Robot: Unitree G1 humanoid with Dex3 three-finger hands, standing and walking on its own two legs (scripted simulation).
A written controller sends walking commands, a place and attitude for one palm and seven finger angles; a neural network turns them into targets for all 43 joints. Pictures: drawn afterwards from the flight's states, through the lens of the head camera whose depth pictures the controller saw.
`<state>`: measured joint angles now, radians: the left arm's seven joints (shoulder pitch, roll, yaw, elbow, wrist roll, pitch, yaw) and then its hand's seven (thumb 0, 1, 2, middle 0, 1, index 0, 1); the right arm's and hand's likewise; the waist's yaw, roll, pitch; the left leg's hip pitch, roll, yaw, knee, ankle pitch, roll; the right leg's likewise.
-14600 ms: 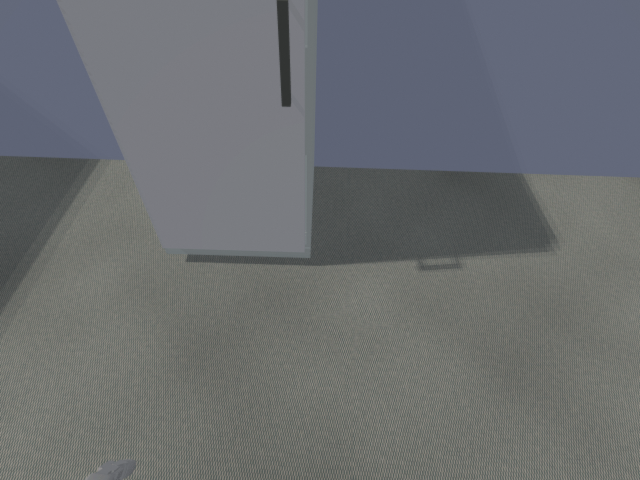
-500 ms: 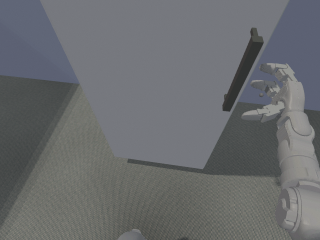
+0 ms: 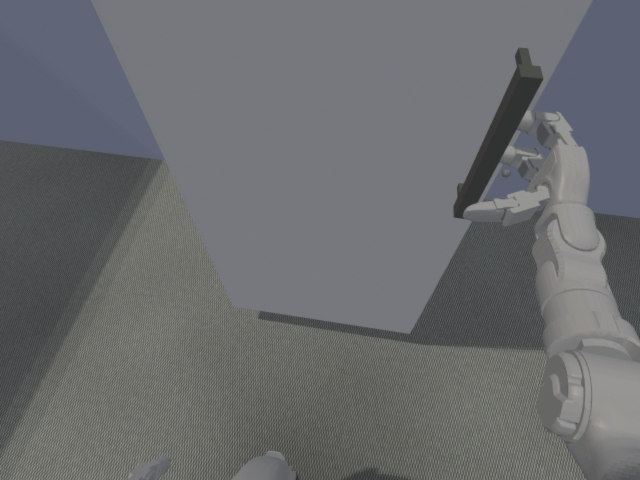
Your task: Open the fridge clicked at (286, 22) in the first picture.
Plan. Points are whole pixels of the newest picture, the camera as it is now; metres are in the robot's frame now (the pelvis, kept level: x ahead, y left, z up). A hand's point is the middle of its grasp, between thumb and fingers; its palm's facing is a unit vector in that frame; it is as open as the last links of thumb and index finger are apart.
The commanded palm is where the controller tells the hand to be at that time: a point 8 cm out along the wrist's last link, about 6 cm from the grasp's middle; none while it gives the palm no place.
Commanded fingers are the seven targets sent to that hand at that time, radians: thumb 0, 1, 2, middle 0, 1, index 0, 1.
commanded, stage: feel for the door with the fingertips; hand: right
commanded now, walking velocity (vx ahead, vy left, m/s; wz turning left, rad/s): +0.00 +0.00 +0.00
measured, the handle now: (487, 145) +0.53 -0.13 +0.11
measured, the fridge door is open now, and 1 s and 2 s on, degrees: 0 0 0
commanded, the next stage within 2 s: slide the fingers in behind the handle in 0.06 s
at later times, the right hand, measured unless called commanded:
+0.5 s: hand (502, 176) +0.48 -0.14 +0.11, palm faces -0.01 +1.00 +0.01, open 13.9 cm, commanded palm +0.45 -0.20 +0.12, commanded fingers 0.00 0.50 -0.30 0.30 1.20 0.30 1.20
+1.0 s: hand (485, 173) +0.48 -0.12 +0.11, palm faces -0.01 +1.00 +0.01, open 14.0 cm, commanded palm +0.45 -0.18 +0.12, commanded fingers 0.00 0.50 -0.30 0.30 1.20 0.30 1.20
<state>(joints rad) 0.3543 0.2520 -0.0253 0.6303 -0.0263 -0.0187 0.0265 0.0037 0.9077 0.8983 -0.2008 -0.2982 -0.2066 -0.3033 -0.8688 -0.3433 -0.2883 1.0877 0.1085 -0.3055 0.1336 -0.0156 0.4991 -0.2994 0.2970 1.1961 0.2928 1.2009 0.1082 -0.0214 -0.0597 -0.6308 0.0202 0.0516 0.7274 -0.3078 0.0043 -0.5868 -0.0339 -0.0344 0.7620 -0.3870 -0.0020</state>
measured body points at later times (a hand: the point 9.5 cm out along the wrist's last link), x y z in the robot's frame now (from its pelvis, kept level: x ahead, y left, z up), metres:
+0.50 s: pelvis +0.00 +0.00 +0.00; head +0.08 +0.00 +0.44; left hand +0.03 +0.26 -0.12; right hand +0.48 -0.20 +0.11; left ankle +0.02 +0.12 -0.71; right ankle -0.01 -0.12 -0.71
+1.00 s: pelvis +0.01 +0.00 +0.00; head +0.08 +0.00 +0.44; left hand +0.05 +0.26 -0.12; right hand +0.48 -0.18 +0.11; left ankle +0.02 +0.12 -0.71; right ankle -0.01 -0.12 -0.71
